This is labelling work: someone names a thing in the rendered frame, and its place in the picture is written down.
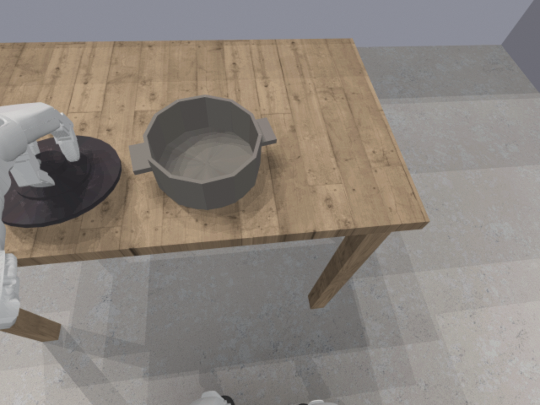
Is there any left robot upper arm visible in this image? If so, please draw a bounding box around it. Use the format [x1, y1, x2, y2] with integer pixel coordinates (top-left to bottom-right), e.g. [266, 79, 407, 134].
[0, 251, 20, 329]

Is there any knob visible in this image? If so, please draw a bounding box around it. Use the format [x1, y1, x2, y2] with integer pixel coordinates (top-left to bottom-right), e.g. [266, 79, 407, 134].
[35, 150, 68, 178]

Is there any left robot shin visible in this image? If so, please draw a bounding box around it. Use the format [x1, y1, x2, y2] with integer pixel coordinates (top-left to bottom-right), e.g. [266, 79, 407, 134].
[201, 391, 224, 400]

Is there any pot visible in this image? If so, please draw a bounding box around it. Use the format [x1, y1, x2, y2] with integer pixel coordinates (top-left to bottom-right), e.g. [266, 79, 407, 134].
[129, 94, 277, 210]

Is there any table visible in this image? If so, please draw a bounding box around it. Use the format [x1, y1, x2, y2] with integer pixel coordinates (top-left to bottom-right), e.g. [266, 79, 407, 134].
[0, 38, 430, 342]

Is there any left robot hand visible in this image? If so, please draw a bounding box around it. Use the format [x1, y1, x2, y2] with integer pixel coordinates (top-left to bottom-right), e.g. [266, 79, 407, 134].
[0, 102, 80, 187]

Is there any left robot forearm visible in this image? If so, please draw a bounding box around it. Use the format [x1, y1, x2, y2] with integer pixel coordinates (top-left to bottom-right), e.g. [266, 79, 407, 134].
[0, 115, 28, 251]

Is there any lid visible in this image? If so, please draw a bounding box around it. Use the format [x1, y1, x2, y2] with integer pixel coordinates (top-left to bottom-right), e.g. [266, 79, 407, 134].
[2, 135, 122, 228]

